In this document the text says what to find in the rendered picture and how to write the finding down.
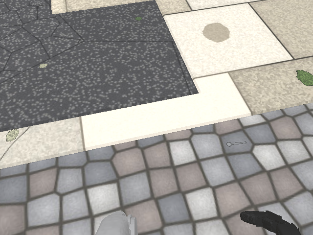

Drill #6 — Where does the robot left thigh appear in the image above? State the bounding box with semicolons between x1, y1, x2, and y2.
95;213;138;235

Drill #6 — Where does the robot right hand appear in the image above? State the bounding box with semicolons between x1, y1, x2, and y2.
240;211;301;235

